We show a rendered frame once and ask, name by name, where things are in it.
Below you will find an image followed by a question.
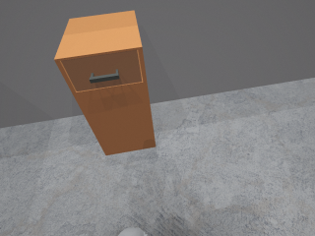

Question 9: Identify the handle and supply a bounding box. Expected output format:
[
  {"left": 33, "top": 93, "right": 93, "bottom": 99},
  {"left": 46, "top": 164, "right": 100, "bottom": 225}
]
[{"left": 89, "top": 69, "right": 120, "bottom": 84}]

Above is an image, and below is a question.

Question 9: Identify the drawer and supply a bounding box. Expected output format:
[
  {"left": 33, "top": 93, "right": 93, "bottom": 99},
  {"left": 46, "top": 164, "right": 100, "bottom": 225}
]
[{"left": 61, "top": 50, "right": 142, "bottom": 91}]

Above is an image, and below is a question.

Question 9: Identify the cabinet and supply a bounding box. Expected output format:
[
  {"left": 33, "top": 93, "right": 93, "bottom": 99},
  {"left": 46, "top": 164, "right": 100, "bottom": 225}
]
[{"left": 54, "top": 10, "right": 156, "bottom": 155}]

